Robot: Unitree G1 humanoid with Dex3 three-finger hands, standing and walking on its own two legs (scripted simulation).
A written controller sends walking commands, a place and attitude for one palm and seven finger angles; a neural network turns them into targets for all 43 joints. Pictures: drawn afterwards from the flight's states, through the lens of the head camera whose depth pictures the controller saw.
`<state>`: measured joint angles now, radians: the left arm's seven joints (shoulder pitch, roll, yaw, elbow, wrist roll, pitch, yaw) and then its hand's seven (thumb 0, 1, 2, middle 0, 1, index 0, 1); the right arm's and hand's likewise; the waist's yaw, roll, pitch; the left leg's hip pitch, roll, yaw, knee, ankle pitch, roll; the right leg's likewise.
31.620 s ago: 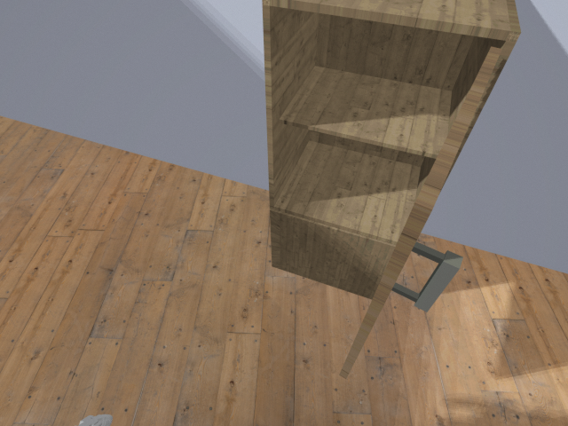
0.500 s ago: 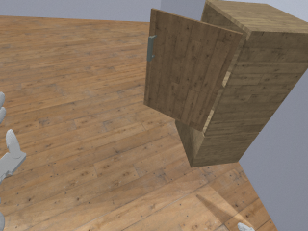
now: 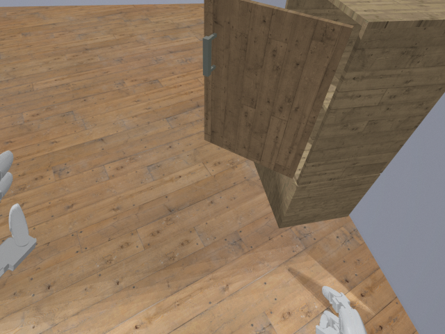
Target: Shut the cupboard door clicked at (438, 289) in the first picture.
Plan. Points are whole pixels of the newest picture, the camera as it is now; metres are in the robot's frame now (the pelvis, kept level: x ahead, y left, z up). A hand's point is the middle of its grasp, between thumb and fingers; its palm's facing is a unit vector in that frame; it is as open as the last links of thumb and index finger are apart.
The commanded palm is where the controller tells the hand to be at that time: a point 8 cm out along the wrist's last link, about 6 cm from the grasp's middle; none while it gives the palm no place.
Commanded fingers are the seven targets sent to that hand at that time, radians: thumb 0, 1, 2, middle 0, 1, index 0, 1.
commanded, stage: stop stepping back and stand still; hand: left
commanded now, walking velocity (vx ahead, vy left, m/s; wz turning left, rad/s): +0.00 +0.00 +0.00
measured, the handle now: (210, 54) +0.91 +0.09 +0.05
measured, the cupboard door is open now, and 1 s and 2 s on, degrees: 48 48 48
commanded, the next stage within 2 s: let the arm hang, fingers relaxed in 0.20 s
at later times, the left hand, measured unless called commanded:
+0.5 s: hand (112, 326) +0.15 +0.21 -0.10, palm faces +0.02 -0.95 -0.30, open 7.4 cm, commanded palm none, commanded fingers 0.00 0.90 0.90 -0.20 -0.30 -0.20 -0.30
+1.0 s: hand out of the picture -0.05 +0.20 -0.17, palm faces +0.02 -0.98 -0.20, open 7.4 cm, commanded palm none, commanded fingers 0.00 0.90 0.90 -0.20 -0.30 -0.20 -0.30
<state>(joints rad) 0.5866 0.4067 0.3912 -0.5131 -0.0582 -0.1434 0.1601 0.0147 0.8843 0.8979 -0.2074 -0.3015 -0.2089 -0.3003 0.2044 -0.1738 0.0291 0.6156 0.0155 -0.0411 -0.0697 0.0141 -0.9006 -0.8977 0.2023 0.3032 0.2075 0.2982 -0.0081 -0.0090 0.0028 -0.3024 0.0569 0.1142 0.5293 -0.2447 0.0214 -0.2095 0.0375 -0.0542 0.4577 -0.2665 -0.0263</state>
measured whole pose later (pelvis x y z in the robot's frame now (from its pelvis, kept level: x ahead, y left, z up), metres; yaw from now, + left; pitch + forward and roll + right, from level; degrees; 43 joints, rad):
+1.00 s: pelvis +0.00 +0.03 +0.01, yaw +0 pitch -1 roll +0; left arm 0.36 0.16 0.00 1.17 0.01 0.01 0.03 0.00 0.91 0.90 -0.19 -0.30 -0.19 -0.30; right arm 0.34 -0.14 0.01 1.14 -0.01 0.02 -0.03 0.01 -0.91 -0.90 0.20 0.30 0.20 0.30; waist -0.01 0.01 0.03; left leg -0.18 -0.01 0.14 0.38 -0.18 0.07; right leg -0.13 -0.02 -0.03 0.38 -0.23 0.01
